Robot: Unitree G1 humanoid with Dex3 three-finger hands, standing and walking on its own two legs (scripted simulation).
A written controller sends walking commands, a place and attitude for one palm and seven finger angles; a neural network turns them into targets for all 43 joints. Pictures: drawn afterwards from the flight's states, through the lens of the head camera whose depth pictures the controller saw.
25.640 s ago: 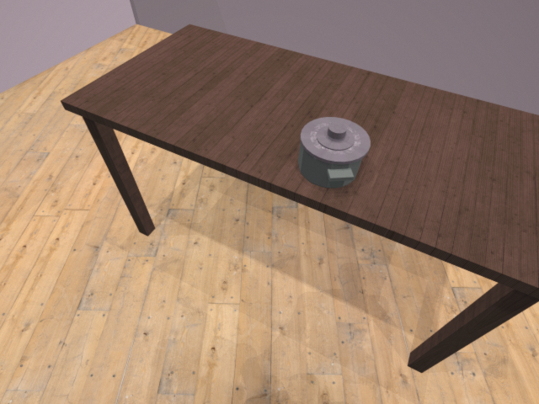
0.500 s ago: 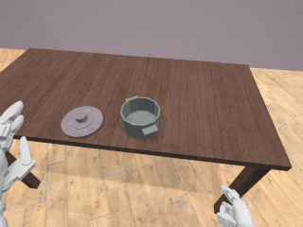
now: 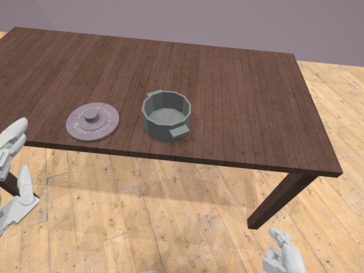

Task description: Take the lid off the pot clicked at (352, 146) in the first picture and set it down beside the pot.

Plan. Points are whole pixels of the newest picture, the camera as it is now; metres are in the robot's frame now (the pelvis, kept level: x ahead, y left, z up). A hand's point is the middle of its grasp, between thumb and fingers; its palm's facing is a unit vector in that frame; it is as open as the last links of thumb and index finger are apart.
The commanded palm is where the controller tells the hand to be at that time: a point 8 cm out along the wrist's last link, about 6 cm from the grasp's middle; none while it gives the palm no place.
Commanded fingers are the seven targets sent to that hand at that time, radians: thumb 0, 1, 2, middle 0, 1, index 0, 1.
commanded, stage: step back with the hand held close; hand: left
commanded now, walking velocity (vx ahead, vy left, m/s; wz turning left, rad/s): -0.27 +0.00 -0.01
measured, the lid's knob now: (91, 115) +0.53 +0.31 -0.03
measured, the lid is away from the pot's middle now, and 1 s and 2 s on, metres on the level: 0.23 0.23 0.23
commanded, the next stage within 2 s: stop stepping back and stand still in 1.12 s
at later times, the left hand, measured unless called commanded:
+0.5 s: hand (31, 217) +0.17 +0.22 +0.17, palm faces +0.29 -0.85 -0.43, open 7.4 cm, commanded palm +0.10 +0.28 +0.19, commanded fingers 0.00 0.90 0.90 -0.20 -0.30 -0.20 -0.30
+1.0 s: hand out of the picture +0.10 +0.23 +0.17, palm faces +0.23 -0.88 -0.42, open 7.4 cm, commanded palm +0.03 +0.29 +0.19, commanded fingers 0.00 0.90 0.90 -0.20 -0.30 -0.20 -0.30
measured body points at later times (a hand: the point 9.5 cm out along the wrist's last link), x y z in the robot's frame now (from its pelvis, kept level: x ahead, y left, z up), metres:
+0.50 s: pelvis -0.03 +0.00 -0.01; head +0.01 +0.03 +0.44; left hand +0.15 +0.27 +0.19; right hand +0.14 -0.24 -0.08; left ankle +0.03 +0.09 -0.72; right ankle +0.04 -0.14 -0.73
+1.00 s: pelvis -0.10 +0.01 +0.00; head -0.08 +0.06 +0.45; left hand +0.08 +0.28 +0.19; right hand +0.07 -0.24 -0.05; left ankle +0.01 +0.09 -0.72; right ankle -0.06 -0.13 -0.73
